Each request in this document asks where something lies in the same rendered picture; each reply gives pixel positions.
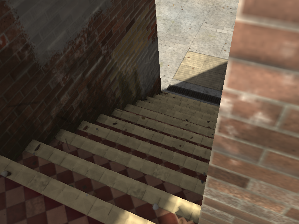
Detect stairs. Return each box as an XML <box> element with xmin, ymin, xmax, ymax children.
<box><xmin>15</xmin><ymin>91</ymin><xmax>220</xmax><ymax>224</ymax></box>

